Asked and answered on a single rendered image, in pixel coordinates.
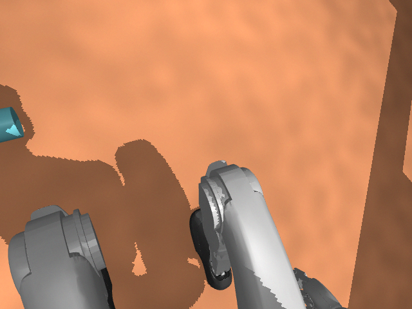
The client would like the left robot foot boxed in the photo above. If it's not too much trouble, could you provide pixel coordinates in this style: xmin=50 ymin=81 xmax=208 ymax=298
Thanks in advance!
xmin=101 ymin=268 xmax=115 ymax=309

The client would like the right robot foot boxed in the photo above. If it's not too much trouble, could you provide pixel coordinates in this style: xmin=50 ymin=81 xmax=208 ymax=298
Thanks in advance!
xmin=189 ymin=209 xmax=232 ymax=290

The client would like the bottle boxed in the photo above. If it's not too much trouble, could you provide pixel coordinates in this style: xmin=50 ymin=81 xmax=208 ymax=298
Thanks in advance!
xmin=0 ymin=107 xmax=24 ymax=143

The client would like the right robot hand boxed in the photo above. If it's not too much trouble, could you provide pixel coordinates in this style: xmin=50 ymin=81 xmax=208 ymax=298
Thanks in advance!
xmin=293 ymin=268 xmax=342 ymax=309

